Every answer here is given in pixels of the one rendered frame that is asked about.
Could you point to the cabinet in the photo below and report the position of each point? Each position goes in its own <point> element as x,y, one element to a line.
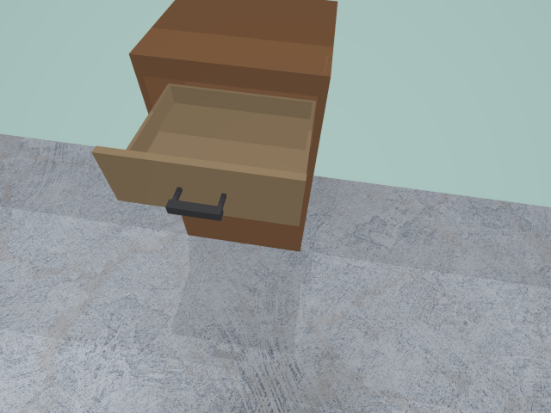
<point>267,47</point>

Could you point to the drawer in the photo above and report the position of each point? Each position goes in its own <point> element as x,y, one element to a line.
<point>253,148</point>

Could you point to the handle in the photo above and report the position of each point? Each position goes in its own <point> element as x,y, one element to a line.
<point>197,210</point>

